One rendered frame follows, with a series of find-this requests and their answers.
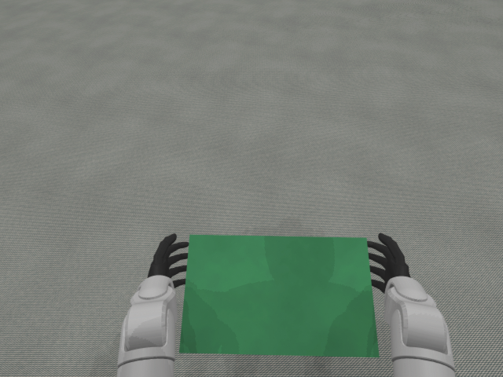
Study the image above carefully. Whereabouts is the robot left hand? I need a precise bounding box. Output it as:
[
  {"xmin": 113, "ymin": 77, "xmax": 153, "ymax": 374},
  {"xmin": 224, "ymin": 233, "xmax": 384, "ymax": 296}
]
[{"xmin": 147, "ymin": 233, "xmax": 189, "ymax": 288}]

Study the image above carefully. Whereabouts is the left robot forearm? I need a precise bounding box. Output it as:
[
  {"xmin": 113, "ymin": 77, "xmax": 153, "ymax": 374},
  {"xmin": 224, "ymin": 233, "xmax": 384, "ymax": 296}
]
[{"xmin": 117, "ymin": 275, "xmax": 178, "ymax": 377}]

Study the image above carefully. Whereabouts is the robot right hand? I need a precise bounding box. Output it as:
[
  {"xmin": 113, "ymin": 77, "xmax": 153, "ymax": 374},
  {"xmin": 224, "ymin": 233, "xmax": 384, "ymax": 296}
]
[{"xmin": 367, "ymin": 233, "xmax": 411, "ymax": 293}]

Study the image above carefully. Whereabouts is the right robot forearm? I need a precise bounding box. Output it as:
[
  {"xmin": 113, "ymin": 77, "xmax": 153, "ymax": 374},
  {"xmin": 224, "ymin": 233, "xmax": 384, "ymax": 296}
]
[{"xmin": 384, "ymin": 276, "xmax": 455, "ymax": 377}]

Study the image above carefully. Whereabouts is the carton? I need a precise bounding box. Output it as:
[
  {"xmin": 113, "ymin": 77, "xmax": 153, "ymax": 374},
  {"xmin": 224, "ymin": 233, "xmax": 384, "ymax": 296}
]
[{"xmin": 179, "ymin": 235, "xmax": 380, "ymax": 357}]

